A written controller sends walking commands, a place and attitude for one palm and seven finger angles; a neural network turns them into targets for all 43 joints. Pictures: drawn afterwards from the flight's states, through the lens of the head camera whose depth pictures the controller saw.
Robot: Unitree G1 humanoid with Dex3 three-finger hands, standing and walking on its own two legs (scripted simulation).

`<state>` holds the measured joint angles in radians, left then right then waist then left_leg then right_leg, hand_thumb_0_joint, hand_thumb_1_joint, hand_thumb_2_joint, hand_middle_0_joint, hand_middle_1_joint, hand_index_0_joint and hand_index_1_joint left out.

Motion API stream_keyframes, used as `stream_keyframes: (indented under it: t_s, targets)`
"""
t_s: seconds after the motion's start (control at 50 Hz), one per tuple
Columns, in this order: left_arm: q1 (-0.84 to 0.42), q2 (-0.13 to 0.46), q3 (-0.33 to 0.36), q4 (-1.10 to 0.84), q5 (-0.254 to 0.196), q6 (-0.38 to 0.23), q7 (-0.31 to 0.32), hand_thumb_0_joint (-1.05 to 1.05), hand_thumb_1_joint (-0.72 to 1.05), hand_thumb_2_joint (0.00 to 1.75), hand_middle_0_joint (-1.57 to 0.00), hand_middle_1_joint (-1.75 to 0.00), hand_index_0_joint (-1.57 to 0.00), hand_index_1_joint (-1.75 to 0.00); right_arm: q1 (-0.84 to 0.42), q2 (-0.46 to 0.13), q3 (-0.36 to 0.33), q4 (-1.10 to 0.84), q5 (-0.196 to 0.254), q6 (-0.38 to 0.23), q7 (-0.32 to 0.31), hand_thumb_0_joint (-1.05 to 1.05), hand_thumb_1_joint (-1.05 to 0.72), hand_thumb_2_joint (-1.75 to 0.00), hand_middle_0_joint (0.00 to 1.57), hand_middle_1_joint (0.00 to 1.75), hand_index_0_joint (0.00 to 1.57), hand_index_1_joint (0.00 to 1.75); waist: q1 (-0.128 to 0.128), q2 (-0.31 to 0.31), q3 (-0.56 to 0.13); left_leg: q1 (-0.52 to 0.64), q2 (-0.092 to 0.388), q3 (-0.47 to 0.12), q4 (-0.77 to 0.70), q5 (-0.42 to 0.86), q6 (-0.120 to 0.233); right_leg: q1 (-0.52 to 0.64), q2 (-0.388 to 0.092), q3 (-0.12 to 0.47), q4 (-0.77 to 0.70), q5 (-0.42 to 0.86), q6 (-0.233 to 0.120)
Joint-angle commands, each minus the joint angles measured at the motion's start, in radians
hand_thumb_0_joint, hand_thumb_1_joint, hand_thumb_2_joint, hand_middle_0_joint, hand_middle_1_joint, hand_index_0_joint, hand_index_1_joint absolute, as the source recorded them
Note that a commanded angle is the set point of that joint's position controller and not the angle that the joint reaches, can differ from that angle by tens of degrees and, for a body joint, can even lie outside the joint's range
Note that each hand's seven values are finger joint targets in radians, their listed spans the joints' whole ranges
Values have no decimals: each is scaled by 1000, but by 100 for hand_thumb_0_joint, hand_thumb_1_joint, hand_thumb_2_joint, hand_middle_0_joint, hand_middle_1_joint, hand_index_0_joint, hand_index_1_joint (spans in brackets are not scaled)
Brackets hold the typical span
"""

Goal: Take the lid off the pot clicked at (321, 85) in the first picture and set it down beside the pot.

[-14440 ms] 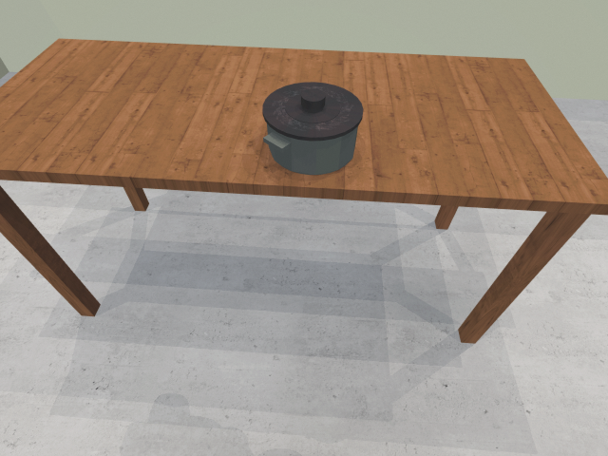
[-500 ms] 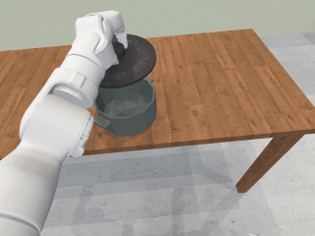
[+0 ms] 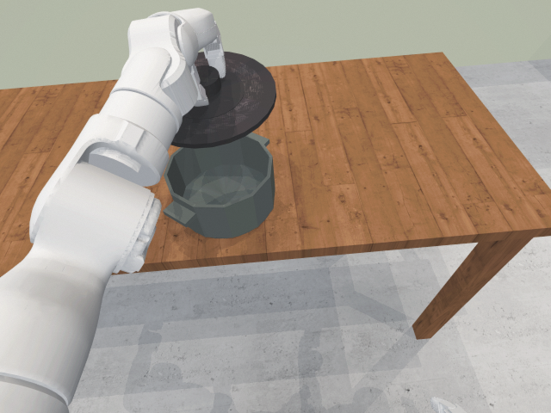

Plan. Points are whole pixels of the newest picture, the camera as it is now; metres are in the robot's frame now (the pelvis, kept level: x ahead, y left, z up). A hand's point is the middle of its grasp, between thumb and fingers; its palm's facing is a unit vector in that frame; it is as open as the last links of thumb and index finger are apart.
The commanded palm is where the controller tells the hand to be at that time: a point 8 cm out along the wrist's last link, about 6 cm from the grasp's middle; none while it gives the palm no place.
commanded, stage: move the lid sideways beside the pot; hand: left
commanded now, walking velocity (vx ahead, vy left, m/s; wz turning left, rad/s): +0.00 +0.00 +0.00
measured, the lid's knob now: (203, 81) +0.52 +0.07 +0.22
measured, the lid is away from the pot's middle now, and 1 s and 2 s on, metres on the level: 0.01 0.13 0.23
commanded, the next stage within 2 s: lower the lid onto the table in 1.98 s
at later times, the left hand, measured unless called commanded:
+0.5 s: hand (138, 85) +0.50 +0.15 +0.24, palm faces -0.27 -0.08 -0.96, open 8.2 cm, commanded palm +0.50 +0.15 +0.31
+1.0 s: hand (91, 90) +0.49 +0.20 +0.24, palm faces -0.27 -0.09 -0.96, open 8.2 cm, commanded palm +0.49 +0.21 +0.31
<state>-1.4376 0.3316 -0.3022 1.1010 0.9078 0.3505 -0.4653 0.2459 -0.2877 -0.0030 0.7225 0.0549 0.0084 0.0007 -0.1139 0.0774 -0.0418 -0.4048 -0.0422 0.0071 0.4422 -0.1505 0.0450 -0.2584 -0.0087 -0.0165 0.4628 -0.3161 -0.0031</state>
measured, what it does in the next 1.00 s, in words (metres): stands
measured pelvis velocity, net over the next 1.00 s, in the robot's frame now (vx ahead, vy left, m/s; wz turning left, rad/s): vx -0.01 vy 0.01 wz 0.00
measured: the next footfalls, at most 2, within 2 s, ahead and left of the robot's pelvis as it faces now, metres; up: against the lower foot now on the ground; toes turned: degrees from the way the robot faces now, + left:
none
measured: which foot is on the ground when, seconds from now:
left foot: down 0.00-1.00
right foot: down 0.00-1.00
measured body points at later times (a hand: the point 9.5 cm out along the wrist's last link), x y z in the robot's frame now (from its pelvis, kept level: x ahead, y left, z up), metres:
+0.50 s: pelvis +0.00 +0.00 +0.00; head +0.04 -0.02 +0.45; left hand +0.51 +0.15 +0.29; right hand +0.07 -0.27 -0.13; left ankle +0.04 +0.09 -0.74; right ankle -0.06 -0.12 -0.74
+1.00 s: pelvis -0.01 +0.01 +0.00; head +0.04 +0.00 +0.45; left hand +0.50 +0.21 +0.29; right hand +0.06 -0.26 -0.13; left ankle +0.04 +0.09 -0.74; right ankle -0.06 -0.12 -0.74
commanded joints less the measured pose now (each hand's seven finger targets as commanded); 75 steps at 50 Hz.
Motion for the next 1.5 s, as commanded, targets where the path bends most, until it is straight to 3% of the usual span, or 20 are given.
stream_keyframes:
  t_s: [0.0, 0.08, 0.14, 0.18, 0.24, 0.28, 0.32, 0.36, 0.4, 0.46, 0.64, 0.78, 0.84, 0.88, 1.1, 1.24, 1.32, 1.38, 1.46, 1.48]
  targets:
    - [-650, 323, 95, -189, 58, -8, 97, 0, 61, 97, -95, -115, -78, -107, 11, -130, -33, -101, -1, -22, -15, 0, -90, -90, 20, 30, 20, 30, -6, -158, -443, 376, -19, -49, 21, 208, 45, -52, 49, -3, -55, 418, -30]
    - [-689, 349, 103, -272, 78, -20, 102, 0, 61, 97, -95, -115, -78, -107, 2, -123, -38, -115, -3, -27, -8, 0, -90, -90, 20, 30, 20, 30, 5, -73, -543, 449, -17, -58, 46, 315, 43, -33, 48, 1, -33, 491, -37]
    - [-620, 284, 65, -212, 53, -9, 76, 0, 61, 97, -95, -115, -78, -107, 16, -130, -42, -112, 3, -15, -7, 0, -90, -90, 20, 30, 20, 30, -7, -124, -481, 406, -19, -50, 42, 299, 48, -45, 45, -7, -51, 490, -33]
    - [-637, 367, 111, -217, 58, -16, 61, 0, 61, 97, -95, -115, -78, -107, 6, -139, -40, -115, 2, -13, -10, 0, -90, -90, 20, 30, 20, 30, -6, -142, -489, 399, -26, -44, 43, 278, 51, -17, 44, 4, -51, 511, -27]
    - [-633, 299, 49, -278, 43, -42, 36, 0, 61, 97, -95, -115, -78, -107, 17, -134, -47, -118, 7, -12, -12, 0, -90, -90, 20, 30, 20, 30, -17, -114, -492, 437, -22, -47, 53, 333, 54, -39, 43, -2, -55, 533, -27]
    - [-626, 411, 125, -271, 61, -51, 36, 0, 61, 97, -95, -115, -78, -107, 19, -144, -46, -113, 2, -6, -14, 0, -90, -90, 20, 30, 20, 30, -8, -124, -484, 422, -26, -46, 51, 303, 54, -19, 48, 3, -57, 525, -25]
    - [-607, 346, 70, -250, 51, -51, 26, 0, 61, 97, -95, -115, -78, -107, 17, -141, -46, -111, 9, 0, -16, 0, -90, -90, 20, 30, 20, 30, -19, -121, -435, 413, -25, -45, 45, 280, 52, -55, 50, -6, -64, 488, -25]
    - [-623, 393, 104, -323, 51, -73, 27, 0, 61, 97, -95, -115, -78, -107, 13, -144, -49, -118, 8, 1, -10, 0, -90, -90, 20, 30, 20, 30, -8, -80, -479, 451, -20, -53, 55, 331, 50, -45, 50, -5, -55, 506, -29]
    - [-617, 366, 78, -318, 50, -79, 25, 0, 61, 97, -95, -115, -78, -107, 17, -139, -49, -117, 10, 3, -12, 0, -90, -90, 20, 30, 20, 30, -13, -58, -475, 470, -22, -60, 54, 331, 50, -69, 55, -11, -58, 472, -31]
    - [-591, 444, 134, -306, 55, -88, 26, 0, 61, 97, -95, -115, -78, -107, 23, -149, -50, -115, 9, 9, -13, 0, -90, -90, 20, 30, 20, 30, -6, -87, -475, 452, -19, -61, 54, 328, 50, -46, 55, -9, -61, 484, -32]
    - [-597, 402, 92, -330, 40, -104, 10, 0, 61, 97, -95, -115, -78, -107, 36, -153, -56, -108, 14, 9, -13, 0, -90, -90, 20, 30, 20, 30, -8, -51, -469, 485, -9, -75, 48, 308, 43, -93, 59, -27, -70, 408, -38]
    - [-562, 508, 160, -268, 63, -110, 10, 0, 61, 97, -95, -115, -78, -107, 38, -160, -51, -103, 10, 18, -17, 0, -90, -90, 20, 30, 20, 30, -2, -81, -439, 439, -12, -70, 45, 260, 45, -80, 62, -22, -76, 391, -36]
    - [-593, 440, 98, -321, 57, -120, 3, 0, 61, 97, -95, -115, -78, -107, 35, -156, -54, -110, 13, 19, -16, 0, -90, -90, 20, 30, 20, 30, -7, -38, -453, 466, -8, -70, 48, 277, 42, -103, 60, -29, -74, 382, -39]
    - [-586, 534, 166, -313, 75, -127, 6, 0, 61, 97, -95, -115, -78, -107, 34, -159, -53, -114, 10, 23, -19, 0, -90, -90, 20, 30, 20, 30, 1, -36, -475, 466, -11, -73, 51, 269, 43, -79, 63, -22, -72, 380, -39]
    - [-552, 514, 122, -289, 60, -158, -26, 0, 61, 97, -95, -115, -78, -107, 44, -166, -55, -106, 22, 47, -24, 0, -90, -90, 20, 30, 20, 30, -14, -26, -404, 448, -4, -75, 46, 206, 44, -127, 71, -36, -90, 308, -37]
    - [-577, 573, 150, -352, 55, -206, -23, 0, 61, 97, -95, -115, -78, -107, 65, -171, -56, -100, 17, 32, -35, 0, -90, -90, 20, 30, 20, 30, -8, 23, -452, 480, 1, -82, 51, 215, 42, -117, 70, -40, -87, 301, -44]
    - [-567, 597, 153, -278, 60, -196, -25, 0, 61, 97, -95, -115, -78, -107, 67, -179, -50, -79, 25, 39, -35, 0, -90, -90, 20, 30, 20, 30, -14, 1, -394, 433, 4, -83, 38, 152, 40, -135, 72, -45, -91, 263, -39]
    - [-595, 629, 171, -327, 75, -219, -22, 0, 61, 97, -95, -115, -78, -107, 76, -178, -52, -85, 15, 33, -39, 0, -90, -90, 20, 30, 20, 30, -9, 33, -467, 479, 2, -84, 58, 230, 42, -111, 75, -41, -79, 311, -41]
    - [-526, 680, 203, -254, 74, -233, -31, 0, 61, 97, -95, -115, -78, -107, 77, -183, -48, -88, 21, 44, -41, 0, -90, -90, 20, 30, 20, 30, -4, -2, -423, 423, 3, -75, 60, 227, 44, -101, 71, -40, -81, 328, -38]
    - [-525, 643, 172, -231, 71, -227, -37, 0, 61, 97, -95, -115, -78, -107, 80, -181, -49, -85, 24, 48, -40, 0, -90, -90, 20, 30, 20, 30, -12, -16, -400, 414, 3, -75, 57, 213, 43, -117, 73, -45, -82, 313, -35]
